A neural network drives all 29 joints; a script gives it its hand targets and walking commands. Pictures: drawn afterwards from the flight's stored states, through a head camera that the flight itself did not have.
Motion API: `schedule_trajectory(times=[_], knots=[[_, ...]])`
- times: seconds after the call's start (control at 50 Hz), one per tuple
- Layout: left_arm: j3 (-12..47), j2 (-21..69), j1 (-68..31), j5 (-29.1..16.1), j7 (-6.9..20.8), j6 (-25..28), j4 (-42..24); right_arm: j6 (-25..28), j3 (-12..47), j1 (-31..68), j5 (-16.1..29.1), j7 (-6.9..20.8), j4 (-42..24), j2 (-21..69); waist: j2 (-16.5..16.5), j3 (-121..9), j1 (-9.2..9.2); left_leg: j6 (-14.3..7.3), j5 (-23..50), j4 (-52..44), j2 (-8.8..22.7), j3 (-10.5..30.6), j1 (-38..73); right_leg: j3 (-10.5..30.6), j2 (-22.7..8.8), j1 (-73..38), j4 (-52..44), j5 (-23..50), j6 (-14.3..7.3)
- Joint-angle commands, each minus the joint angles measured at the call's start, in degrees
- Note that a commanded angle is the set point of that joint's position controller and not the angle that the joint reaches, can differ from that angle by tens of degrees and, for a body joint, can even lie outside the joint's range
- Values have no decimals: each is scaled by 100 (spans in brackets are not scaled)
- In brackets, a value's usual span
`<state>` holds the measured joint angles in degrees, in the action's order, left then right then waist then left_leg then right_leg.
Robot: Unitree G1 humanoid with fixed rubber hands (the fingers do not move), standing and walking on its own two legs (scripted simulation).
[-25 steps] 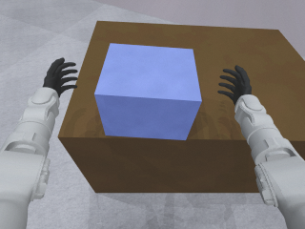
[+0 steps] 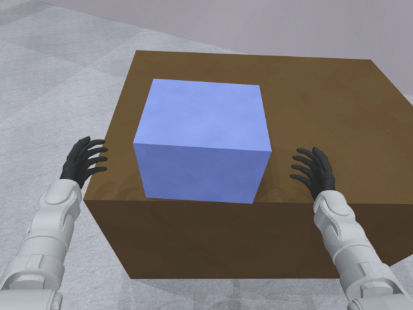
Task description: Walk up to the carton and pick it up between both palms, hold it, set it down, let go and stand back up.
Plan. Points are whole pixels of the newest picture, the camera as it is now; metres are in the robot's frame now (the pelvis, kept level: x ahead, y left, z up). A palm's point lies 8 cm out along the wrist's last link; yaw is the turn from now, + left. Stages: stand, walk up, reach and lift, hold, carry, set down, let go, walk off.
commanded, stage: set down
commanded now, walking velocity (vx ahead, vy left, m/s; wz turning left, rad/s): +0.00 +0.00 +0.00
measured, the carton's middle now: (202, 141) +0.51 +0.01 +0.01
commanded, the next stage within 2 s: let go in 1.44 s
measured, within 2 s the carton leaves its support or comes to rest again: neither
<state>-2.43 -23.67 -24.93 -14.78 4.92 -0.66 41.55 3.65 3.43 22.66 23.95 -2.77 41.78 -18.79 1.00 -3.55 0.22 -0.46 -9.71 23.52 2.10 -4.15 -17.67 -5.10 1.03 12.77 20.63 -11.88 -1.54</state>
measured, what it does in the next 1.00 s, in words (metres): stands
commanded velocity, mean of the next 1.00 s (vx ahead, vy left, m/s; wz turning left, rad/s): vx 0.00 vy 0.00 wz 0.00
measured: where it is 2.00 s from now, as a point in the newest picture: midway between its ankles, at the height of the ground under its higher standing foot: outside the picture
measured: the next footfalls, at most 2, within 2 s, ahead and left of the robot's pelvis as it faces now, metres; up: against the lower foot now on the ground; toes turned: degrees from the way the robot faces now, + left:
none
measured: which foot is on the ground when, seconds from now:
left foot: down 0.00-1.00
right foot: down 0.00-1.00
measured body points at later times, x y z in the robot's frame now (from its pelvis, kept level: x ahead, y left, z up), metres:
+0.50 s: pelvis +0.01 +0.00 +0.00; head +0.01 +0.01 +0.45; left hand +0.27 +0.28 +0.01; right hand +0.29 -0.22 +0.01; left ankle +0.02 +0.11 -0.74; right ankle -0.02 -0.10 -0.74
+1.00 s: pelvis +0.01 -0.01 +0.00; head +0.01 +0.00 +0.45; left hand +0.21 +0.25 -0.05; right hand +0.22 -0.22 -0.05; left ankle +0.02 +0.11 -0.74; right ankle -0.02 -0.10 -0.74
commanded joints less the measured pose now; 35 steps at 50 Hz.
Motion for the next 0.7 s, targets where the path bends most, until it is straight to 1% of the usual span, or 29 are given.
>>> schedule_trajectory(times=[0.0,0.02,0.04,0.06,0.08,0.1,0.12,0.14,0.16,0.2,0.22,0.24,0.26,0.28,0.3,0.34,0.38,0.4,0.42,0.44,0.46,0.48,0.5,0.52,0.54,0.56,0.6,0.64,0.68], knots=[[-449,-976,-611,81,-48,289,-1612,348,-222,855,-139,36,-1783,-680,-106,-1766,-229,116,2212,180,-258,398,2093,404,55,67,-306,1312,178],[-462,-885,-439,128,-50,278,-1682,323,-255,583,-218,33,-1746,-560,-83,-1570,-144,96,2193,144,-262,403,2055,406,43,92,-336,1313,177],[-439,-874,-423,21,-53,277,-1864,296,-363,573,-226,54,-1813,-598,-194,-1461,-137,117,2109,102,-243,436,2046,416,43,156,-335,1106,124],[-371,-802,-308,-24,-55,291,-1868,265,-427,241,-252,66,-1680,-474,-300,-1290,-88,135,1951,63,-218,436,2036,433,10,193,-397,908,101],[-407,-836,-347,-41,-53,310,-1830,242,-488,224,-330,71,-1674,-459,-307,-1111,-72,131,1641,29,-218,427,1936,448,-22,307,-464,589,77],[-364,-866,-243,-62,-82,383,-1890,277,-544,252,-410,81,-1834,-426,-329,-1122,-129,119,1529,20,-218,407,1931,432,-51,394,-426,516,80],[-331,-849,-241,-106,-131,477,-2052,304,-648,237,-442,95,-1878,-472,-439,-1291,-95,139,1468,25,-187,439,2002,420,-31,442,-399,364,54],[-252,-774,73,-89,-133,579,-1996,346,-606,-140,-470,98,-1825,-398,-448,-1237,-37,144,1556,63,-166,481,2034,470,-63,401,-392,486,48],[-277,-803,116,-119,-144,678,-2094,418,-673,-145,-488,104,-1996,-383,-500,-1309,-60,160,1666,73,-140,502,2023,461,-57,410,-362,524,20],[-282,-925,229,-168,-165,873,-2178,546,-674,-203,-525,121,-2142,-360,-360,-1522,-85,174,1912,224,-182,475,2097,520,-101,375,-322,851,51],[-270,-900,449,-180,-144,982,-2293,612,-691,-481,-588,82,-2218,-312,-300,-1621,-27,190,2058,265,-191,504,2109,525,-97,230,-267,1142,60],[-319,-889,500,-184,-133,1066,-2275,686,-703,-523,-605,53,-2269,-300,-332,-1696,-7,210,2230,309,-186,509,2059,530,-106,178,-185,1373,80],[-328,-925,580,-155,-117,1120,-2241,694,-653,-580,-595,58,-2074,-256,-434,-1589,-71,203,2148,295,-174,517,1992,557,-113,59,-178,1295,58],[-352,-901,727,-183,-74,1139,-2079,719,-649,-732,-713,33,-2071,-250,-293,-1518,36,161,2018,251,-205,497,1925,593,-164,-28,-219,1318,80],[-343,-900,890,-167,-16,1129,-1883,704,-584,-797,-715,9,-1900,-191,-186,-1248,-22,160,2007,216,-218,495,1812,609,-180,-98,-205,1478,103],[-316,-856,1029,-159,18,1164,-1944,762,-497,-912,-664,-5,-1922,-116,-210,-1239,-79,195,2071,209,-206,550,1831,608,-184,-30,-206,1370,74],[-325,-770,1251,-183,47,1174,-1795,775,-424,-1045,-691,9,-1835,-18,-128,-879,-148,202,1910,167,-182,557,1831,586,-163,50,-310,1040,39],[-294,-747,1312,-152,43,1187,-1803,779,-458,-1137,-755,10,-1872,-40,-176,-861,-135,196,1900,156,-163,560,1866,575,-151,70,-331,895,29],[-187,-754,1266,-166,40,1205,-1870,800,-490,-1055,-751,20,-1910,-14,-326,-946,-83,244,1858,179,-174,539,1961,529,-155,184,-292,832,9],[-170,-678,1332,-133,12,1205,-1924,804,-529,-1153,-752,25,-1830,-30,-445,-863,-98,271,1790,143,-154,575,2014,535,-143,165,-341,642,-37],[-186,-718,1295,-165,8,1202,-1872,813,-495,-1165,-817,31,-2021,36,-263,-831,-124,226,1690,133,-147,551,2010,523,-158,276,-361,582,3],[-148,-684,1341,-130,-16,1164,-1920,776,-507,-1257,-829,50,-1895,54,-350,-660,-134,266,1571,49,-123,575,1998,490,-149,321,-385,365,-57],[-167,-655,1372,-93,-36,1130,-1976,745,-572,-1225,-913,68,-1923,-24,-333,-766,-139,274,1482,44,-157,519,2035,485,-166,271,-404,359,-45],[-130,-645,1367,-93,-52,1083,-1912,715,-591,-1186,-946,81,-1823,30,-345,-558,-95,252,1242,10,-144,537,1906,497,-169,370,-420,119,-76],[-98,-696,1271,-116,-76,1061,-1862,705,-639,-1176,-1057,95,-1961,18,-222,-528,-158,239,1112,-21,-141,534,1848,481,-158,347,-394,47,-55],[-88,-640,1379,-53,-94,1039,-1759,697,-691,-1205,-1121,107,-1881,34,-323,-591,-133,219,1072,-10,-140,495,1800,500,-194,362,-355,78,-61],[-88,-615,1327,16,-91,941,-1628,619,-558,-1213,-1195,109,-1793,136,-179,-505,-163,190,986,-32,-146,464,1763,517,-214,307,-378,55,-22],[-132,-593,1581,120,-84,849,-1621,579,-545,-1477,-1264,91,-1657,97,-144,-552,-143,184,999,-97,-136,461,1785,544,-232,138,-381,163,-20],[-135,-633,1510,181,-154,845,-1767,602,-552,-1476,-1292,114,-1701,155,-270,-558,-188,185,1040,-41,-141,454,1783,553,-219,230,-344,126,-62]])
